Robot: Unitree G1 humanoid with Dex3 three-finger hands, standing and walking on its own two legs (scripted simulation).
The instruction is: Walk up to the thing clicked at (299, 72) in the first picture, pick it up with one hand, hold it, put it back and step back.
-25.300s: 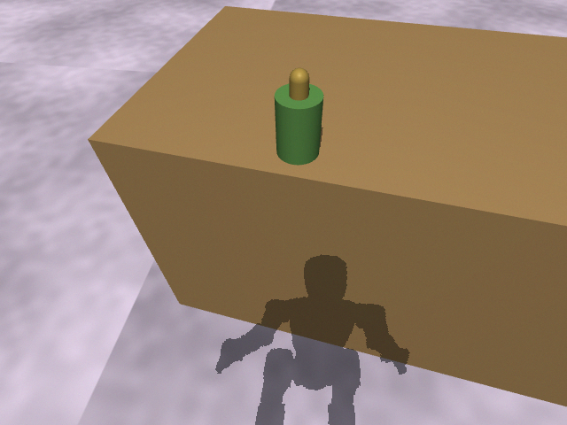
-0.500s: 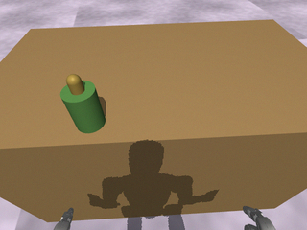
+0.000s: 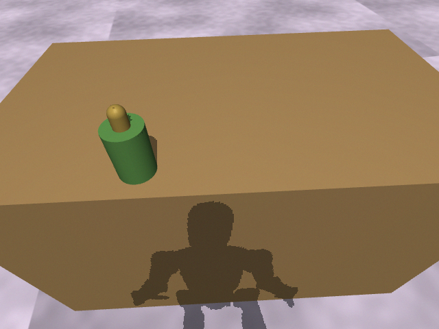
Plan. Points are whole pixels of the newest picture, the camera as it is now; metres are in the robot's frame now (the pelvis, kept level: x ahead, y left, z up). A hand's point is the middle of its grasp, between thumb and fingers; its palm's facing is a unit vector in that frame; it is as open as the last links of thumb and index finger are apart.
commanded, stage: home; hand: left
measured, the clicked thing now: (127, 141) +0.45 +0.22 +0.11
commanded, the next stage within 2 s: stand in 1.10 s
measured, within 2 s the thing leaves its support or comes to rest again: neither
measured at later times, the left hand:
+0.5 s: hand out of the picture +0.10 +0.25 -0.15, palm faces -0.04 -0.93 -0.37, open 17.6 cm
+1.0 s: hand out of the picture +0.08 +0.25 -0.15, palm faces -0.04 -0.93 -0.36, open 17.6 cm
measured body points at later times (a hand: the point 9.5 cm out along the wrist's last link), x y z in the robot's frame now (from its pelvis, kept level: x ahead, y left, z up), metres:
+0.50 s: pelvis +0.02 +0.00 +0.00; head +0.02 -0.01 +0.45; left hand +0.10 +0.30 -0.12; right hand +0.10 -0.30 -0.13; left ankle +0.03 +0.13 -0.74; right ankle +0.02 -0.15 -0.74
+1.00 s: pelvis +0.02 -0.01 +0.00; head +0.03 -0.01 +0.45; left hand +0.09 +0.30 -0.12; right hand +0.08 -0.31 -0.13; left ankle +0.03 +0.13 -0.74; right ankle +0.02 -0.15 -0.74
